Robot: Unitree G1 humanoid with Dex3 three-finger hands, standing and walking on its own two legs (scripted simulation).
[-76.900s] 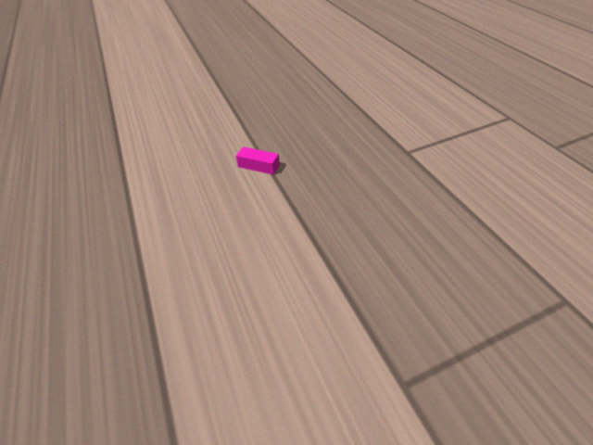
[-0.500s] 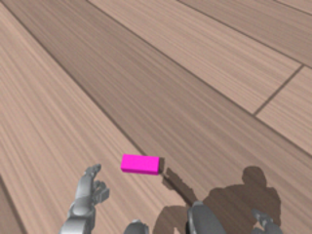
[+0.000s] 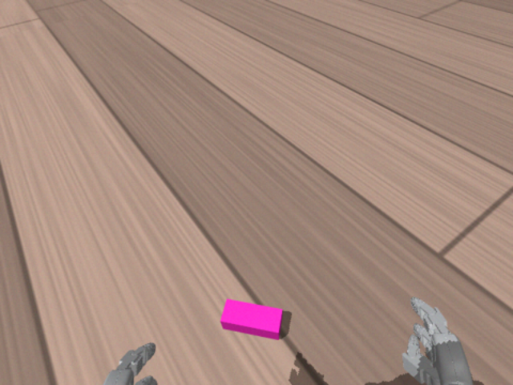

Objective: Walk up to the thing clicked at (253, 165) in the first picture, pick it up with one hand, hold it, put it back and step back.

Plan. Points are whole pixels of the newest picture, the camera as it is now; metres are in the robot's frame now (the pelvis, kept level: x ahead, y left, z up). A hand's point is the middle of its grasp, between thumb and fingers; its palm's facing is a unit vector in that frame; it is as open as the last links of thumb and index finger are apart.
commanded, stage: home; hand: left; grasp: from above
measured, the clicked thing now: (252, 319) +0.51 +0.09 -0.68
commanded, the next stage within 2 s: stand in 1.86 s
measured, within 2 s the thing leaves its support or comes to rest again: neither
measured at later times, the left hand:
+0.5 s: hand out of the picture +0.17 +0.19 -0.05, palm faces +0.02 -0.98 -0.20, open 7.4 cm
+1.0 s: hand (162, 384) +0.18 +0.18 -0.05, palm faces +0.03 -0.98 -0.20, open 7.4 cm
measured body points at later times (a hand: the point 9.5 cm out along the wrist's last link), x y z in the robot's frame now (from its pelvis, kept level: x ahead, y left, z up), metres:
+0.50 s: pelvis +0.01 +0.01 +0.00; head +0.03 +0.02 +0.45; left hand +0.17 +0.24 -0.04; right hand +0.15 -0.24 -0.07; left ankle -0.02 +0.13 -0.69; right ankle +0.05 -0.13 -0.69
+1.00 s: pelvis +0.01 +0.01 +0.00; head +0.04 +0.01 +0.45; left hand +0.17 +0.24 -0.04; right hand +0.17 -0.24 -0.07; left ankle -0.02 +0.13 -0.69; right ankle +0.05 -0.13 -0.69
